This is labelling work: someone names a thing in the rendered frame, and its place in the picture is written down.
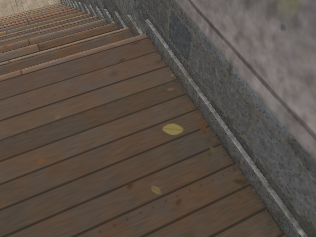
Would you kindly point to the stairs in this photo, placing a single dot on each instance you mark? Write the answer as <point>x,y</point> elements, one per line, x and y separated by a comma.
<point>51,32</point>

